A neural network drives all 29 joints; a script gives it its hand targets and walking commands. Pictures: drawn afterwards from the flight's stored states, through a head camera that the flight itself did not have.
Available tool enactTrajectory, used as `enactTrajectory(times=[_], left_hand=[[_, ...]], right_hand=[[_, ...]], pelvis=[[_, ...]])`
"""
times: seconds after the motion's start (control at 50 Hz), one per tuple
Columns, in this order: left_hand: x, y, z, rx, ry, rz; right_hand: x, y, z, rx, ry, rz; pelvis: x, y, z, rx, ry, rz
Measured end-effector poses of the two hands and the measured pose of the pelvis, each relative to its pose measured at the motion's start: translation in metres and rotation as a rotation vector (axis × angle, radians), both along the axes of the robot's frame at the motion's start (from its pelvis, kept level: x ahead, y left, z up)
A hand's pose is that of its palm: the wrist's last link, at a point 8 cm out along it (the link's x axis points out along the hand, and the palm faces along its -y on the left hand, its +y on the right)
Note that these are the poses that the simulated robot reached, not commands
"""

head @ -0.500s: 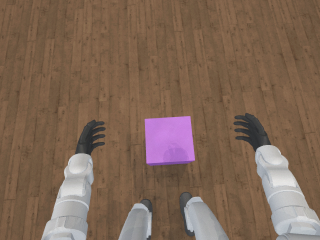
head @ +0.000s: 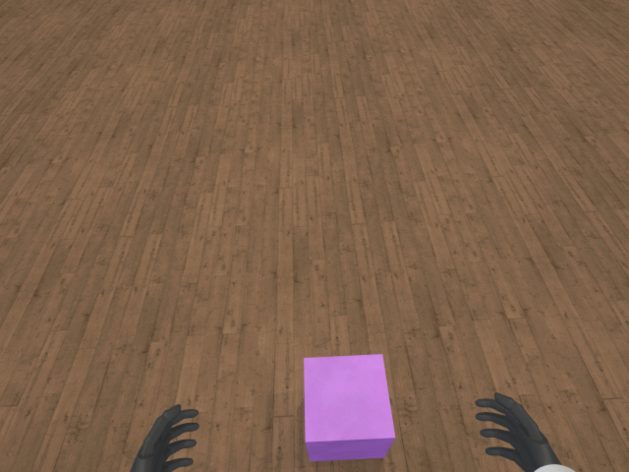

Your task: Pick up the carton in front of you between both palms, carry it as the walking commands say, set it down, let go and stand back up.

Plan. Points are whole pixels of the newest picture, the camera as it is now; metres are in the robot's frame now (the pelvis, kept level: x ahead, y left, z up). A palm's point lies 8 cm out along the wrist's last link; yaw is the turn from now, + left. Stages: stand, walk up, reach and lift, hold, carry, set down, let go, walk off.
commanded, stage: let go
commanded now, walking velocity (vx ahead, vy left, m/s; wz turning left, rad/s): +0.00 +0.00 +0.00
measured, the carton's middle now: (345, 409) +0.38 -0.04 -0.65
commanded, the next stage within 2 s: stand in 0.36 s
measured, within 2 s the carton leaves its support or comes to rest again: neither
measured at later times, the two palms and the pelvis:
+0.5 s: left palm out of the picture +0.14 +0.26 -0.08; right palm (570, 469) +0.15 -0.27 -0.08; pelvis +0.00 -0.01 -0.01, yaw +0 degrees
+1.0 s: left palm out of the picture +0.13 +0.28 -0.09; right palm out of the picture +0.14 -0.30 -0.09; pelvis +0.01 -0.01 +0.00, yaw +1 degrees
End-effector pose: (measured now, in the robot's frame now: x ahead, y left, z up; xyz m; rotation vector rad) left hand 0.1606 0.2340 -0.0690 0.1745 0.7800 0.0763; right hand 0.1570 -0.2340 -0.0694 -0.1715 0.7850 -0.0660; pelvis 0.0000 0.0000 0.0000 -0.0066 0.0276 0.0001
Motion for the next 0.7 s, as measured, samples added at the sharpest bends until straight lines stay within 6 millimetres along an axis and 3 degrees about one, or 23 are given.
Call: enactTrajectory(times=[0.36, 0.54, 0.7], left_hand=[[-0.007, -0.008, 0.000, -0.002, 0.018, 0.004], [-0.026, 0.032, -0.016, 0.159, 0.104, 0.051], [-0.028, 0.047, -0.017, 0.200, 0.142, 0.066]], right_hand=[[-0.003, -0.004, 0.002, -0.018, 0.031, -0.001], [-0.011, -0.049, -0.012, -0.165, 0.073, -0.040], [-0.013, -0.061, -0.018, -0.197, 0.118, -0.039]], pelvis=[[-0.007, -0.006, -0.003, 0.001, -0.129, 0.000], [0.000, -0.009, -0.007, 0.000, -0.046, 0.007], [0.008, -0.010, -0.005, 0.000, -0.032, 0.012]])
